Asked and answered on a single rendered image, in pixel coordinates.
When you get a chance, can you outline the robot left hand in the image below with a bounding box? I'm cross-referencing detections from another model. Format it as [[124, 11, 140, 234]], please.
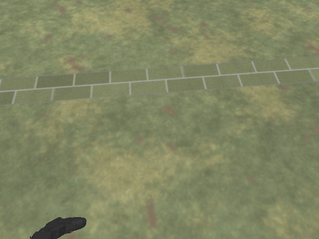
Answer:
[[30, 217, 87, 239]]

